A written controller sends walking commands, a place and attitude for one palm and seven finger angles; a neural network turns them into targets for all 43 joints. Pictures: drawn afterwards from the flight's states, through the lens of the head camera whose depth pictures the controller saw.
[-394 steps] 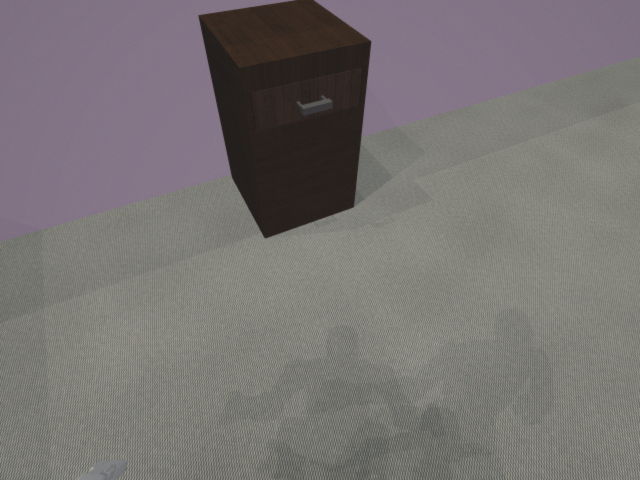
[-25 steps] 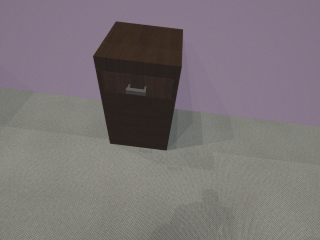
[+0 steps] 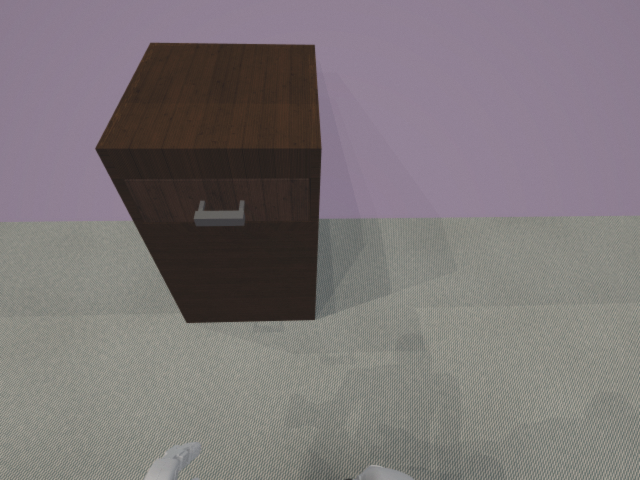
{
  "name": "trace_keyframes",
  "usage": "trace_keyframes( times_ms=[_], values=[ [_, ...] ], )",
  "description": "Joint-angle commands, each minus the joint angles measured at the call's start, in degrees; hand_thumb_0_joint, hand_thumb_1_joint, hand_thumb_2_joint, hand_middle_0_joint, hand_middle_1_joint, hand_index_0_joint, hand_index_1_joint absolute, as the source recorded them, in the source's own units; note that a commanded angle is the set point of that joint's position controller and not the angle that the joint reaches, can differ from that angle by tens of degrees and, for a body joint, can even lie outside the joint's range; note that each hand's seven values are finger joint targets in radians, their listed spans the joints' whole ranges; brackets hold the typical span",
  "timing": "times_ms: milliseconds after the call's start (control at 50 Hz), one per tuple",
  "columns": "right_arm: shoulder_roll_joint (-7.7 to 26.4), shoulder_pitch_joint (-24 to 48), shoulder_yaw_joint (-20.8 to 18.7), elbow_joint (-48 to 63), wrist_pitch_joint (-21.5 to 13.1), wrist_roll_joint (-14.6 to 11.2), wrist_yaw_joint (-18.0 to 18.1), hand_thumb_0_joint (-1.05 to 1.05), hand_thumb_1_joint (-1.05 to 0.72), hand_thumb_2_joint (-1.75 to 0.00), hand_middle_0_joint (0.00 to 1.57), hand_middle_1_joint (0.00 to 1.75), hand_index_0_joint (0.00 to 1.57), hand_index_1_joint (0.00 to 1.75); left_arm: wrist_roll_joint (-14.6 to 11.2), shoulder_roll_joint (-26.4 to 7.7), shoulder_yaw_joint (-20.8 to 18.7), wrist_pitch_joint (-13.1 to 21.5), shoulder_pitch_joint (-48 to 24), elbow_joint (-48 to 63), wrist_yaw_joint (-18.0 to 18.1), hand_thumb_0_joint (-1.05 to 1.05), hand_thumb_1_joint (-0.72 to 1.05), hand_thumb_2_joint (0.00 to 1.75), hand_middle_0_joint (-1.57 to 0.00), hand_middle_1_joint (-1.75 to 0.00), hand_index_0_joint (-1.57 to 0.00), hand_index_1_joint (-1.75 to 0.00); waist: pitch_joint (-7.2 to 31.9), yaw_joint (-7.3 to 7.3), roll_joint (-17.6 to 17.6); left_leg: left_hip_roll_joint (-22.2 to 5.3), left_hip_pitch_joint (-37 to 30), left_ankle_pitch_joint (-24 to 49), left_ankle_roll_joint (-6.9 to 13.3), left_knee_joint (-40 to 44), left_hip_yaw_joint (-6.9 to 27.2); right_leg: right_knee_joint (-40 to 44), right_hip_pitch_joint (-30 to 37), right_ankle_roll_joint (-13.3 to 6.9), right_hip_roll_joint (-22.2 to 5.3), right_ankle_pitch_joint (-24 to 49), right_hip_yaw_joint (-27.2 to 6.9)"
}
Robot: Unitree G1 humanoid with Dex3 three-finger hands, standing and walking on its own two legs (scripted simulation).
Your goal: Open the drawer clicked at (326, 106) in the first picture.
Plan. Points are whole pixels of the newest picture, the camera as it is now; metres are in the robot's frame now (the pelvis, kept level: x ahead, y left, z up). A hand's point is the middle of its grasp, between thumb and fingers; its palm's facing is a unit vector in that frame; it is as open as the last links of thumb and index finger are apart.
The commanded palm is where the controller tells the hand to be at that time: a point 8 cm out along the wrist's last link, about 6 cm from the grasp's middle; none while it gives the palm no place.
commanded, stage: take the last steps up to it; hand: left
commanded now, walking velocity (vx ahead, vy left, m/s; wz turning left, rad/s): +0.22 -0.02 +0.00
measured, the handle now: (221, 211) +0.66 +0.22 -0.16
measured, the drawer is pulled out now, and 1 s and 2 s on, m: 0.00 0.00 0.00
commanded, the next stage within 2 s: come to a stop and stand still in 0.16 s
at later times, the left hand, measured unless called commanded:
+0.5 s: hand out of the picture +0.13 +0.20 -0.17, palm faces +0.05 -0.98 -0.18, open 7.3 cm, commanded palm none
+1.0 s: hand (225, 461) +0.17 +0.13 -0.12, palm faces +0.00 -0.96 -0.29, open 7.3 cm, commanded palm none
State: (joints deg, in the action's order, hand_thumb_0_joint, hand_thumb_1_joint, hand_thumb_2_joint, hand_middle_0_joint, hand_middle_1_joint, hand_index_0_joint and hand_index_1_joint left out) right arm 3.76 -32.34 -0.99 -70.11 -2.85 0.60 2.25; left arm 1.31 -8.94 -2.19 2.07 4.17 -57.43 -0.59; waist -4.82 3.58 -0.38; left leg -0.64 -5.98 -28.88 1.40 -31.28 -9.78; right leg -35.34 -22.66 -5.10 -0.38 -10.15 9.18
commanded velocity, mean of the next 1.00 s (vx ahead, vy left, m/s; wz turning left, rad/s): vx -0.04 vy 0.03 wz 0.00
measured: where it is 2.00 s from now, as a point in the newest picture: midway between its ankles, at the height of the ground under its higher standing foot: outside the picture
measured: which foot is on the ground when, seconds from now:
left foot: down 0.00-0.00, up 0.02-0.34, down 0.36-0.76, up 0.78-1.00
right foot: down 0.00-0.40, up 0.42-0.74, down 0.76-1.00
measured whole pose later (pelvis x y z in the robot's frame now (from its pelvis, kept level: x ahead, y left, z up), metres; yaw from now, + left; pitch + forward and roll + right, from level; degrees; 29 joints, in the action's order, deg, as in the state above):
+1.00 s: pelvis +0.12 -0.06 +0.03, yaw -3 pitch +0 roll +4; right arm 13.8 -15.9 -4.0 -60.1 2.9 0.8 0.3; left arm 1.5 -8.2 -2.1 -0.4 14.0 -57.8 1.3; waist -1.6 -0.1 1.9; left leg -0.2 20.0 -21.3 -2.0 -47.5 -1.4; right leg -26.3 -12.1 -2.3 -3.2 -14.7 2.2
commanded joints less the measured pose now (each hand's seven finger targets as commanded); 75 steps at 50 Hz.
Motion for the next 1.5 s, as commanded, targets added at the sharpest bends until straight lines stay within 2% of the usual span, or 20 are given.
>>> trace_keyframes(
  times_ms=[0,40,120,240,300,340,400,500,540,660,700,740,780,820,1020,1160,1220,1240,1280,1480],
  values=[
    [8.09,4.63,-2.01,7.81,-1.27,-1.19,-0.10,0.00,-0.90,-0.90,0.20,0.30,0.20,0.30,-1.22,-13.24,-3.59,1.07,24.11,-3.84,1.59,0.00,0.90,0.90,-0.20,-0.30,-0.20,-0.30,12.82,-10.63,-3.53,-1.17,35.54,-2.54,0.36,-50.48,9.91,16.34,30.87,-15.09,-26.08,20.39,-35.64],
    [6.87,9.58,-2.32,9.32,-0.11,0.07,-0.89,0.00,-0.90,-0.90,0.20,0.30,0.20,0.30,-0.93,-8.20,-2.44,1.05,14.44,-1.54,2.11,0.00,0.90,0.90,-0.20,-0.30,-0.20,-0.30,1.41,-6.59,1.86,-5.94,38.06,5.06,0.34,-48.59,11.65,21.06,13.66,-10.91,-21.62,3.38,-27.19],
    [3.57,5.49,-1.79,8.80,1.96,0.89,-1.54,0.00,-0.90,-0.90,0.20,0.30,0.20,0.30,0.13,-3.86,-1.33,2.22,10.47,-0.96,2.36,0.00,0.90,0.90,-0.20,-0.30,-0.20,-0.30,1.92,-0.60,-1.81,-7.16,29.77,7.60,-1.66,-30.99,8.35,22.18,2.44,-5.90,-14.57,10.53,-12.00],
    [5.24,15.47,-1.33,11.83,1.03,0.70,-2.45,0.00,-0.90,-0.90,0.20,0.30,0.20,0.30,-0.01,-6.76,-1.48,1.75,13.62,-2.82,1.28,0.00,0.90,0.90,-0.20,-0.30,-0.20,-0.30,2.40,-3.26,-6.59,-4.44,27.46,12.94,-2.33,-12.04,4.49,20.26,8.15,-5.36,-12.00,11.13,-10.88],
    [6.14,15.76,-0.41,10.58,0.69,0.43,-1.49,0.00,-0.90,-0.90,0.20,0.30,0.20,0.30,-0.49,-5.55,-0.74,0.61,13.22,-4.01,1.95,0.00,0.90,0.90,-0.20,-0.30,-0.20,-0.30,4.16,-2.08,-5.34,-3.36,17.89,24.43,-3.18,1.73,5.62,12.00,10.57,-1.50,-9.24,21.29,-8.02],
    [11.71,13.64,-0.91,9.71,0.16,0.44,-0.81,0.00,-0.90,-0.90,0.20,0.30,0.20,0.30,-0.90,-3.36,0.25,-0.26,17.01,-4.34,2.49,0.00,0.90,0.90,-0.20,-0.30,-0.20,-0.30,8.21,-2.68,4.75,-11.98,6.77,56.81,-0.15,4.08,12.43,5.55,6.86,3.57,-4.85,9.04,-6.38],
    [16.72,15.09,-2.38,10.41,2.11,-0.24,0.76,0.00,-0.90,-0.90,0.20,0.30,0.20,0.30,-0.84,-5.23,0.01,-2.87,18.43,-3.18,3.11,0.00,0.90,0.90,-0.20,-0.30,-0.20,-0.30,5.62,-2.57,17.36,-22.72,11.14,73.93,8.39,9.85,20.00,-10.61,3.94,6.13,-1.50,-23.11,-5.63],
    [17.28,20.54,-3.81,13.87,3.74,0.41,1.45,0.00,-0.90,-0.90,0.20,0.30,0.20,0.30,-0.38,-5.97,-1.87,-4.32,16.08,-0.01,2.47,0.00,0.90,0.90,-0.20,-0.30,-0.20,-0.30,9.91,-3.04,5.90,-21.50,8.71,64.52,9.97,7.79,15.20,-29.78,-5.45,6.73,-1.56,-20.50,-10.76],
    [16.80,22.35,-4.09,14.70,3.70,0.36,1.17,0.00,-0.90,-0.90,0.20,0.30,0.20,0.30,-0.60,-5.57,-2.36,-4.76,15.50,1.47,2.17,0.00,0.90,0.90,-0.20,-0.30,-0.20,-0.30,12.16,-3.49,7.66,-20.30,9.84,58.45,9.22,8.40,13.52,-29.43,-4.64,7.36,-1.86,-18.33,-11.10],
    [16.16,25.81,-4.85,15.99,4.50,0.98,-0.53,0.00,-0.90,-0.90,0.20,0.30,0.20,0.30,-0.52,-3.22,-2.11,-4.33,16.54,2.17,1.76,0.00,0.90,0.90,-0.20,-0.30,-0.20,-0.30,9.33,-4.70,13.39,-16.41,22.58,25.04,6.37,11.07,12.95,-7.95,7.80,6.12,-1.90,-13.93,-5.46],
    [13.84,24.98,-4.38,15.84,4.88,0.48,-1.32,0.00,-0.90,-0.90,0.20,0.30,0.20,0.30,-0.04,-4.86,-1.97,-3.17,20.19,0.37,1.96,0.00,0.90,0.90,-0.20,-0.30,-0.20,-0.30,8.26,-6.35,6.77,-10.47,29.11,8.42,1.99,6.33,10.33,6.82,15.92,6.26,-1.60,-4.92,-4.67],
    [7.90,24.80,-3.21,18.14,5.54,-0.10,-2.22,0.00,-0.90,-0.90,0.20,0.30,0.20,0.30,0.62,-13.04,-2.26,-2.40,14.72,3.07,2.26,0.00,0.90,0.90,-0.20,-0.30,-0.20,-0.30,1.10,-5.44,-14.67,-1.48,33.35,-0.85,-2.86,-11.22,7.42,26.07,2.84,-0.60,-19.93,-20.83,-29.52],
    [10.75,26.00,-3.48,18.01,6.05,0.40,-2.35,0.00,-0.90,-0.90,0.20,0.30,0.20,0.30,0.50,-14.07,-2.79,-2.08,9.39,4.35,2.51,0.00,0.90,0.90,-0.20,-0.30,-0.20,-0.30,-1.91,-5.23,-15.41,-2.27,32.11,3.07,-1.52,-18.98,13.13,29.57,-4.06,-2.77,-20.40,-26.73,-33.71],
    [11.55,19.89,-3.54,14.61,5.27,0.59,-2.63,0.00,-0.90,-0.90,0.20,0.30,0.20,0.30,0.44,-11.80,-2.51,-2.00,5.29,4.85,2.39,0.00,0.90,0.90,-0.20,-0.30,-0.20,-0.30,-0.95,-2.65,-10.21,-2.04,31.02,8.14,-1.78,-21.27,11.49,25.05,0.95,-1.47,-16.31,-15.80,-23.77],
    [11.20,20.40,-2.36,14.89,4.65,-0.03,-1.44,0.00,-0.90,-0.90,0.20,0.30,0.20,0.30,0.12,-11.63,-3.04,-1.48,15.97,0.03,3.27,0.00,0.90,0.90,-0.20,-0.30,-0.20,-0.30,6.43,-7.70,-9.07,-0.59,31.93,2.94,-3.89,-11.89,9.96,14.49,23.72,-5.77,-19.19,30.64,-20.25],
    [10.00,13.55,-1.71,11.48,3.76,-0.13,-0.99,0.00,-0.90,-0.90,0.20,0.30,0.20,0.30,-0.43,-10.60,-2.44,-2.29,9.77,-0.64,3.08,0.00,0.90,0.90,-0.20,-0.30,-0.20,-0.30,7.70,-3.41,-8.16,-0.01,12.57,17.69,-2.74,9.68,7.22,11.34,11.47,-0.60,-12.76,14.83,-15.39],
    [14.64,16.04,-1.93,12.27,3.17,0.26,-0.74,0.00,-0.90,-0.90,0.20,0.30,0.20,0.30,-0.42,-5.39,-1.14,-2.70,10.95,-0.64,2.59,0.00,0.90,0.90,-0.20,-0.30,-0.20,-0.30,5.67,-4.90,2.74,-10.84,14.14,24.10,1.76,11.04,15.57,9.00,6.38,4.04,-4.36,-4.37,-8.74],
    [14.40,16.87,-1.66,12.21,3.15,0.31,-0.52,0.00,-0.90,-0.90,0.20,0.30,0.20,0.30,-0.35,-4.78,-0.89,-2.42,10.91,-0.83,2.39,0.00,0.90,0.90,-0.20,-0.30,-0.20,-0.30,3.75,-5.09,-0.47,-9.80,16.95,22.06,1.30,10.11,14.40,10.43,6.82,4.17,-3.78,-2.32,-9.01],
    [13.04,17.54,-0.98,10.99,2.66,0.07,-0.38,0.00,-0.90,-0.90,0.20,0.30,0.20,0.30,-0.42,-5.13,-0.51,-2.72,10.17,-2.45,2.24,0.00,0.90,0.90,-0.20,-0.30,-0.20,-0.30,3.06,-4.80,7.62,-8.95,18.74,21.19,1.00,14.62,14.60,9.55,10.46,4.97,-4.13,-0.12,-7.50],
    [10.74,15.37,0.11,8.55,1.87,-0.15,0.11,0.00,-0.90,-0.90,0.20,0.30,0.20,0.30,-0.54,-5.04,0.66,-1.81,13.02,-6.31,2.31,0.00,0.90,0.90,-0.20,-0.30,-0.20,-0.30,1.37,-4.22,2.07,-6.04,15.91,24.00,-0.55,12.78,11.53,14.26,12.10,4.55,-5.70,5.25,-9.80]
  ],
)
